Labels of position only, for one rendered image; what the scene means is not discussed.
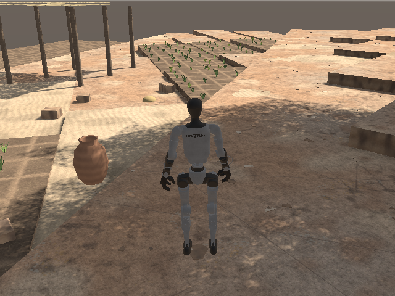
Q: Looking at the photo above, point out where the left robot hand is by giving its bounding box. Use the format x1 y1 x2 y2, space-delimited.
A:
160 176 175 191

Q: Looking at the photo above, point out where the left robot upper arm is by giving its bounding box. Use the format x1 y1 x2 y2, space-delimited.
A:
167 125 183 160

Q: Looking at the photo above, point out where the right robot forearm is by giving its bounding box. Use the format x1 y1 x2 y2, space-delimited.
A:
219 148 230 171

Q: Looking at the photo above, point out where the right robot upper arm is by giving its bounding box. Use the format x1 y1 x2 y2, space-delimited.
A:
209 124 225 158

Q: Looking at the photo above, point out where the left robot forearm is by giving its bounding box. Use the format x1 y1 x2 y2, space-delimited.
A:
162 152 174 178

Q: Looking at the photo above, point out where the right robot hand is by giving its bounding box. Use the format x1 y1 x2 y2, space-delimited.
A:
217 169 231 183

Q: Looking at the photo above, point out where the robot left thigh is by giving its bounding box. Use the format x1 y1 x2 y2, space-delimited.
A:
177 172 191 216

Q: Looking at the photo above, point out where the left robot foot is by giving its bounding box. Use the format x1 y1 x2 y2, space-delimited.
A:
183 239 192 255

